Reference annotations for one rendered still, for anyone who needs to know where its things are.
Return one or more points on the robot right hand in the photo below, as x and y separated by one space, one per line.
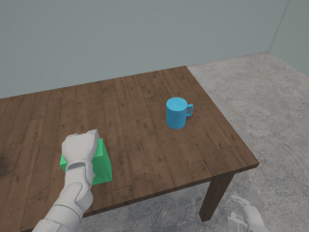
251 215

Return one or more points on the left robot forearm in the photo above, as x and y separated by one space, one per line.
75 198

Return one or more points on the sponge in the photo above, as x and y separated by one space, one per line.
101 164

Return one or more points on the table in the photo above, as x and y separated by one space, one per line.
148 158

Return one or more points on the robot left hand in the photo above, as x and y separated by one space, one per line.
80 146

